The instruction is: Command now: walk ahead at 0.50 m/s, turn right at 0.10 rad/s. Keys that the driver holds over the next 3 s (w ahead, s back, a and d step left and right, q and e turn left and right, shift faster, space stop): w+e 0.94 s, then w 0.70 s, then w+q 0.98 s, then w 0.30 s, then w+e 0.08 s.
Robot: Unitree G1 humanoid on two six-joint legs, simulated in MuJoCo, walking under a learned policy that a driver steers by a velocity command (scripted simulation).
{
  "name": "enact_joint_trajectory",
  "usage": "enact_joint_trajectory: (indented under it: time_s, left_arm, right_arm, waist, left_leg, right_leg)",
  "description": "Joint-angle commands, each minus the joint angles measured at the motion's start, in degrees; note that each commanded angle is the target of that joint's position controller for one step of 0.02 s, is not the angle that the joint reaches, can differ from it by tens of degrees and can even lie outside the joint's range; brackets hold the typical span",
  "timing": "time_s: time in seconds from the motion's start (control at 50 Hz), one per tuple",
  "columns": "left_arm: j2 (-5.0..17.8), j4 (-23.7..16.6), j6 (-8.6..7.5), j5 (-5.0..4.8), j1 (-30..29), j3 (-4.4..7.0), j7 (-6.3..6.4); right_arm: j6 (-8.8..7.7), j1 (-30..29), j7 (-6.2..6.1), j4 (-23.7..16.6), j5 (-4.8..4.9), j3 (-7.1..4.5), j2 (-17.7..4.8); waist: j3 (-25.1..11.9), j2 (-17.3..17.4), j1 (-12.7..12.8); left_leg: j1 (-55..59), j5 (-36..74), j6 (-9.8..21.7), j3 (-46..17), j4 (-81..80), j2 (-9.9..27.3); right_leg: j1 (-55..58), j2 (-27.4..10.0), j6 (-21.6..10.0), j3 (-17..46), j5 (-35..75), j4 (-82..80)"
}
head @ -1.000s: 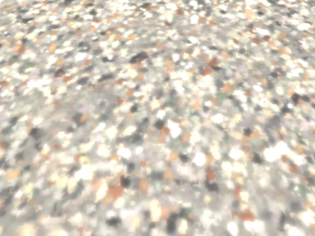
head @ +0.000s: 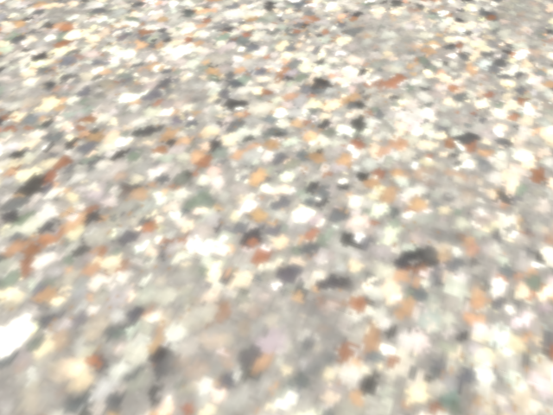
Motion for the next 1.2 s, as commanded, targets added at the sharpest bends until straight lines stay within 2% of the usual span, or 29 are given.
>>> enact_joint_trajectory:
  time_s: [0.02, 0.1, 0.2, 0.3, 0.36, 0.38, 0.4, 0.42, 0.44, 0.46, 0.48, 0.5, 0.52, 0.54, 0.58, 0.64, 0.7, 0.8, 0.84, 0.86, 0.88, 0.9, 0.92, 0.94, 0.96, 0.98, 1.02, 1.1, 1.2]
  left_arm:
    - [3.8, -2.7, 0.67, 0.08, 1.7, 1.16, 0.18]
    - [2.8, -4.2, 1.84, 0.21, -2.7, 1.3, 0.66]
    - [1.0, -6.7, 1.21, 0.66, -10.6, 0.55, -0.86]
    - [0.9, -11.0, 1.2, 0.62, -17.0, 0.15, -2.6]
    - [3.3, -12.0, 1.48, 0.57, -13.3, 1.36, -3.28]
    - [5.3, -10.8, 1.63, 0.45, -7.1, 2.56, -3.14]
    - [8.6, -8.7, 1.76, 0.31, 2.1, 4.45, -2.39]
    - [14.5, -7.6, 2.41, 0.23, 9.1, 6.27, -0.95]
    - [16.4, -9.4, 1.87, -0.05, 6.3, 6.0, -1.09]
    - [11.6, -9.6, 1.53, 0.32, 6.9, 4.67, -1.2]
    - [9.0, -9.7, 1.15, 0.47, 5.2, 4.04, -1.02]
    - [7.8, -10.1, 0.95, 0.44, 1.5, 3.67, -0.99]
    - [5.6, -11.0, 0.85, 0.68, -1.5, 3.01, -0.78]
    - [5.0, -12.1, 0.9, 1.27, -3.1, 2.68, -0.51]
    - [6.0, -12.5, 0.75, 1.17, -3.5, 3.0, -0.04]
    - [8.1, -12.1, 0.84, 0.75, -1.8, 3.64, 1.04]
    - [8.3, -11.4, 1.5, 0.34, 0.6, 3.76, 1.62]
    - [7.9, -10.3, 2.33, -0.01, 3.9, 3.79, 1.96]
    - [7.6, -10.7, 2.59, 0.25, 2.6, 3.85, 2.02]
    - [6.0, -11.1, 2.58, 0.47, 2.2, 3.31, 1.91]
    - [2.6, -12.0, 2.36, 1.08, 2.2, 2.05, 1.62]
    - [-1.2, -13.6, 1.77, -0.05, 9.9, 0.87, 1.64]
    - [3.8, -13.0, 1.57, -0.88, 10.8, 1.39, 1.73]
    - [7.9, -13.0, 1.86, -0.7, 5.3, 2.51, 1.76]
    - [7.8, -13.6, 2.12, 0.07, 1.4, 2.6, 1.84]
    - [6.7, -14.3, 2.03, 0.78, -0.9, 2.58, 1.72]
    - [4.3, -14.4, 2.13, 0.29, -0.4, 2.35, 1.12]
    - [1.4, -15.6, 2.25, 0.94, -3.5, 1.27, 0.74]
    - [0.1, -17.0, 1.0, 0.85, -11.9, 0.15, -0.54]
  right_arm:
    - [-1.91, 1.2, -0.07, -1.6, -0.43, -1.93, -5.8]
    - [-3.15, 3.1, -0.89, 1.2, -1.24, -2.52, -7.0]
    - [-2.97, 4.5, -1.9, 3.4, -0.7, -2.78, -8.7]
    - [-1.05, 8.3, -2.37, 6.4, 0.42, -3.46, -10.1]
    - [0.48, 6.8, -3.2, 6.2, 0.72, -4.05, -12.2]
    - [1.1, 6.2, -3.55, 5.9, 0.7, -4.1, -12.7]
    - [1.28, 5.8, -3.92, 5.5, 0.79, -3.76, -12.3]
    - [0.46, 8.0, -3.88, 3.7, -0.6, -2.45, -8.5]
    - [-1.69, 10.3, -2.84, 1.7, -0.91, -0.47, -3.2]
    - [-3.81, 4.6, -1.69, 0.9, 1.08, -1.55, -8.4]
    - [-4.86, 0.8, -1.26, -0.4, 2.38, -1.51, -8.9]
    - [-5.27, -0.1, -1.62, -0.4, 1.44, -1.4, -8.1]
    - [-4.91, -0.4, -2.04, 0.0, 0.0, -2.02, -9.0]
    - [-4.18, 0.5, -1.96, 0.1, -0.41, -2.25, -9.0]
    - [-2.93, 1.8, -1.99, -0.1, -0.84, -2.08, -7.5]
    - [-2.22, -3.4, -2.18, -1.8, -1.05, -1.3, -5.6]
    - [-2.64, -9.7, -1.62, -3.2, -0.57, -0.61, -4.3]
    - [-3.74, -12.7, -0.5, -4.5, 0.53, -1.63, -7.4]
    - [-4.3, -8.6, -0.48, -3.6, 0.61, -2.37, -8.6]
    - [-4.56, -3.6, -0.8, -2.3, 0.21, -3.13, -9.8]
    - [-4.78, 4.1, -1.27, -1.6, -0.84, -3.95, -12.5]
    - [-4.09, 10.1, -1.36, -0.1, -1.73, -5.16, -17.6]
    - [-3.69, 10.5, -0.94, 0.4, -0.14, -4.56, -13.9]
    - [-3.4, 7.7, -1.14, -0.5, 0.08, -3.39, -9.6]
    - [-2.99, 5.3, -1.18, -0.5, -0.39, -2.78, -8.2]
    - [-2.76, 3.7, -1.06, 0.1, -0.7, -2.26, -6.9]
    - [-3.0, 2.9, -0.97, 1.1, -0.97, -1.69, -5.6]
    - [-3.51, 4.0, -0.78, 3.3, 0.09, -2.42, -8.1]
    - [-2.42, 6.2, -1.04, 5.7, 1.0, -2.7, -10.5]
  waist:
    - [-3.7, 7.3, -0.2]
    - [-0.4, 5.1, -0.6]
    - [1.9, 4.1, -3.4]
    - [3.7, 3.7, -5.5]
    - [-0.8, 6.8, -2.1]
    - [-4.5, 7.1, 1.4]
    - [-9.3, 5.3, 6.2]
    - [-15.4, -4.6, 7.0]
    - [-22.3, -13.3, 2.2]
    - [-21.7, -6.4, 6.1]
    - [-14.3, -3.8, 5.6]
    - [-8.9, 1.5, 2.6]
    - [-6.5, 1.4, 0.8]
    - [-5.4, 0.1, -0.9]
    - [-4.6, -0.4, -2.1]
    - [-2.5, -0.8, -0.9]
    - [-2.1, -2.6, 1.9]
    - [-2.3, -4.2, 2.4]
    - [-2.9, -5.7, -0.3]
    - [-5.5, -5.4, -2.9]
    - [-12.5, -0.8, -6.3]
    - [-20.1, 16.4, -3.9]
    - [-19.0, 18.1, -4.4]
    - [-11.3, 11.2, -6.0]
    - [-6.9, 7.0, -5.7]
    - [-3.4, 5.9, -4.8]
    - [-1.7, 8.2, -2.7]
    - [-0.9, 6.6, -2.1]
    - [-0.1, 5.7, -4.8]
  left_leg:
    - [10.0, 6.0, 10.1, -14.8, -17.5, 15.1]
    - [9.8, 11.6, 9.5, -6.6, -20.2, 15.0]
    - [12.4, 12.8, 6.7, 1.7, -21.5, 14.1]
    - [23.8, 19.6, 5.4, 4.5, -16.8, 17.5]
    - [26.8, 46.0, 3.3, 7.0, -5.9, 17.6]
    - [25.5, 52.8, 2.1, 8.1, 3.1, 16.6]
    - [18.7, 48.9, 0.0, 9.4, 16.1, 14.1]
    - [0.2, 23.2, -3.1, 9.8, 35.9, 9.5]
    - [-19.5, -22.9, -5.8, -1.0, 53.0, -3.0]
    - [-25.8, -21.2, -4.1, -9.7, 55.0, 0.7]
    - [-27.6, -16.9, -2.7, -8.7, 52.0, 3.2]
    - [-25.4, -13.0, -2.5, -8.1, 45.7, 5.8]
    - [-21.7, -10.8, -2.9, -7.9, 40.8, 7.3]
    - [-18.4, -9.3, -3.4, -8.0, 39.1, 7.9]
    - [-16.2, -8.0, -5.2, -6.9, 34.7, 7.8]
    - [-15.6, 1.2, -7.4, -5.5, 22.9, 6.3]
    - [-10.8, 12.6, -7.8, -4.9, 9.6, 3.3]
    - [-7.6, 10.8, -6.0, -7.7, 1.4, 1.8]
    - [-2.5, 7.0, -3.9, -7.1, -0.5, 1.7]
    - [5.2, 6.8, -2.2, -6.6, -2.2, 2.2]
    - [18.6, 3.7, 1.3, -13.8, -1.3, 10.2]
    - [38.0, -6.7, 10.6, -38.6, -5.2, 23.6]
    - [38.3, -21.4, 12.2, -50.1, -9.2, 26.8]
    - [31.8, -22.8, 9.4, -41.6, -10.4, 23.9]
    - [24.9, -15.9, 7.5, -33.3, -10.7, 20.9]
    - [19.1, -8.9, 7.1, -27.6, -11.9, 18.3]
    - [13.3, -1.8, 6.7, -20.5, -14.6, 15.1]
    - [12.3, 7.2, 9.4, -14.6, -17.9, 15.6]
    - [12.2, 11.6, 7.8, -6.8, -18.4, 13.4]
  right_leg:
    - [-10.4, -4.3, 0.6, 3.3, 6.2, 0.0]
    - [-15.5, -3.0, 2.0, 6.5, 15.7, -7.6]
    - [-13.8, -1.3, 1.2, 2.6, 28.6, -23.3]
    - [-17.4, -0.2, -1.5, -0.6, 21.7, -30.1]
    - [-9.0, 4.4, -4.6, -5.8, 12.3, -30.3]
    - [-0.8, 7.0, -6.1, -7.2, 11.2, -31.1]
    - [13.8, 8.4, -8.5, -5.6, 14.5, -34.6]
    - [32.8, -3.3, -14.1, 14.0, 14.4, -35.5]
    - [46.6, -14.8, -24.8, 46.2, 7.5, -45.1]
    - [46.8, -13.8, -22.1, 43.5, 4.8, -48.1]
    - [40.0, -11.6, -19.6, 34.4, 7.3, -48.1]
    - [30.8, -8.9, -17.5, 28.0, 12.6, -48.5]
    - [24.3, -7.1, -16.4, 23.7, 18.4, -49.4]
    - [19.7, -5.9, -16.5, 22.1, 21.6, -50.8]
    - [14.7, -4.9, -17.2, 19.6, 26.7, -52.4]
    - [10.0, -2.1, -15.4, 14.9, 27.6, -53.0]
    - [8.0, 0.6, -12.5, 13.2, 21.4, -51.8]
    - [14.5, -2.6, -10.6, 21.3, 14.8, -45.8]
    - [15.6, -2.8, -9.4, 23.6, 16.1, -41.7]
    - [14.3, -0.4, -7.8, 22.3, 18.3, -36.6]
    - [8.9, 3.0, -5.7, 18.2, 14.0, -22.7]
    - [-10.4, 11.6, -1.5, 9.9, -8.7, -3.3]
    - [-19.9, 7.4, -0.6, 9.9, -12.6, 6.4]
    - [-22.1, 5.0, -0.2, 10.0, -7.1, 9.4]
    - [-20.6, 3.2, 0.0, 7.9, -2.8, 8.7]
    - [-19.2, 2.0, 0.1, 7.7, 0.1, 5.9]
    - [-14.7, 0.4, -0.1, 7.1, 2.5, 1.5]
    - [-15.2, -0.5, 0.7, 5.1, 6.3, -9.4]
    - [-10.1, 0.0, 1.0, 0.8, 19.5, -26.3]
Next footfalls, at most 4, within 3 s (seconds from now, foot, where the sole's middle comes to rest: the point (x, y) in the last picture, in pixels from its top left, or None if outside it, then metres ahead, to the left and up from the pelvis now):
0.40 right None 0.37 -0.17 -0.77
0.88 left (311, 326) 0.70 -0.07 -0.77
1.38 right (446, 307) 0.77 -0.43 -0.77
1.90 left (415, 198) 1.15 -0.41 -0.77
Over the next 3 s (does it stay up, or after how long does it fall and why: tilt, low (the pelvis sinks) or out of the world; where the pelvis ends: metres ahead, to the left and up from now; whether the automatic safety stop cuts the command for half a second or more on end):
stays up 1.51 -0.55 -0.01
